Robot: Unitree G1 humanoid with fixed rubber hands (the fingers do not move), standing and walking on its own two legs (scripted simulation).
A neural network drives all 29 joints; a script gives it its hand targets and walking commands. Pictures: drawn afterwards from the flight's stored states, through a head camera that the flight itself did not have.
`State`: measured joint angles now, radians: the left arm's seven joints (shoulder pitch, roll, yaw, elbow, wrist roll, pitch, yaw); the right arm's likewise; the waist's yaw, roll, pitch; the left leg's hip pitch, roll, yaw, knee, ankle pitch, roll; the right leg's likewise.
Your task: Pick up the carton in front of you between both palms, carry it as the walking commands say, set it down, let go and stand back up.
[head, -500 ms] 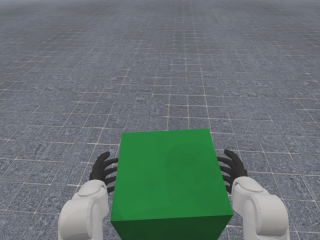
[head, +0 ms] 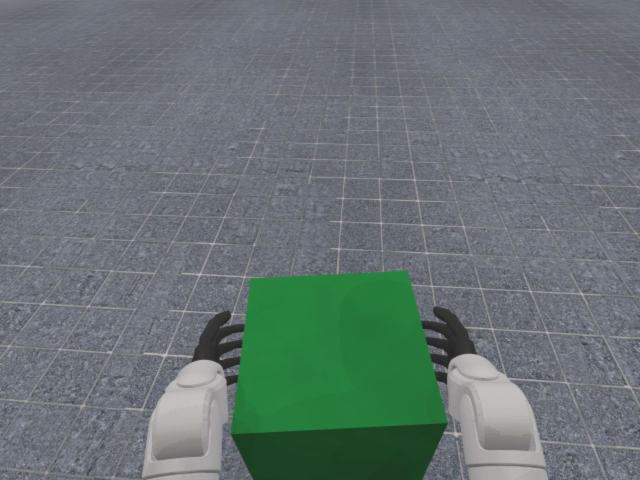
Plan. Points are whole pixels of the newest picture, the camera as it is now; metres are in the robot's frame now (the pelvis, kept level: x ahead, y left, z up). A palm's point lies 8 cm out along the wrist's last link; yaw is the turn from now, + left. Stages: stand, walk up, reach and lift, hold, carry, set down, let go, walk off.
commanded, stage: carry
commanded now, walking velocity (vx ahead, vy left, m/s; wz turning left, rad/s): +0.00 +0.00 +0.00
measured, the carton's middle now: (334, 390) +0.28 +0.00 -0.03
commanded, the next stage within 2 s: hold in 0.32 s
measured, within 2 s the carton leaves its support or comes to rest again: neither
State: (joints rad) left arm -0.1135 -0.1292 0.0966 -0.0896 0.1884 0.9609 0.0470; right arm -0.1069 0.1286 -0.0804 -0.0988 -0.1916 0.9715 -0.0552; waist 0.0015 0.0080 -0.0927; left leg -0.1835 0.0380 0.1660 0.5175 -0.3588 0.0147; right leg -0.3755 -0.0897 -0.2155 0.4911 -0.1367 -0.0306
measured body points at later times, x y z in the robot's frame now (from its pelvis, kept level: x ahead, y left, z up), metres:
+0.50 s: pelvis +0.00 +0.00 +0.01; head -0.01 -0.01 +0.46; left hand +0.28 +0.18 +0.03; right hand +0.30 -0.13 +0.03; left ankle -0.05 +0.10 -0.73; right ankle +0.07 -0.13 -0.73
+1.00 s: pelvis -0.02 -0.03 +0.01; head -0.06 -0.06 +0.46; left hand +0.25 +0.16 +0.04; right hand +0.29 -0.14 +0.04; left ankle -0.05 +0.10 -0.73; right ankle +0.07 -0.13 -0.73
